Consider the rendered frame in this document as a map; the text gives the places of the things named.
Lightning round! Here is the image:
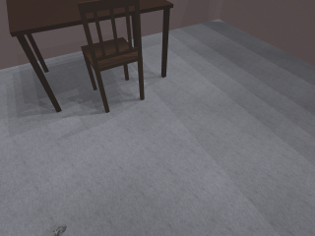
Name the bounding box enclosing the robot left hand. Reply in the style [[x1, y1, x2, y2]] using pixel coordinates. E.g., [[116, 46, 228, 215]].
[[40, 224, 67, 236]]

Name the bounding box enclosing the chair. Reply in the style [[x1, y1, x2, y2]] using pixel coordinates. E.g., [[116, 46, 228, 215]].
[[77, 0, 145, 113]]

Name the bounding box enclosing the table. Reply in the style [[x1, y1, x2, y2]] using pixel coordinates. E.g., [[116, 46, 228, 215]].
[[6, 0, 174, 113]]

